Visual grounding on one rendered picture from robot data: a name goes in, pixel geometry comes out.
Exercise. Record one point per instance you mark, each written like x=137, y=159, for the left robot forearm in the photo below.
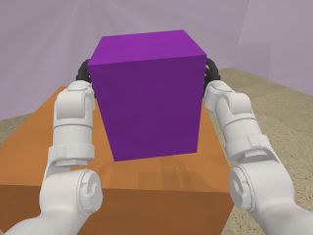
x=72, y=134

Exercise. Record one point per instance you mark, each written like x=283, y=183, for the robot right upper arm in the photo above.
x=264, y=190

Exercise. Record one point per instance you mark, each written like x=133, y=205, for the right robot hand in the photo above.
x=211, y=74

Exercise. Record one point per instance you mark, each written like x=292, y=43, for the left robot hand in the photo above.
x=83, y=74

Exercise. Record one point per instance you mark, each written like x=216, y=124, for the right robot forearm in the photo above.
x=245, y=142

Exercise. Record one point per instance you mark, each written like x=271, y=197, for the pedestal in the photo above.
x=187, y=194

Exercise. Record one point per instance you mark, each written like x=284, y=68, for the robot left upper arm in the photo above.
x=67, y=199

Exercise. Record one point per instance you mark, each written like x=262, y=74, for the carton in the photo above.
x=149, y=89

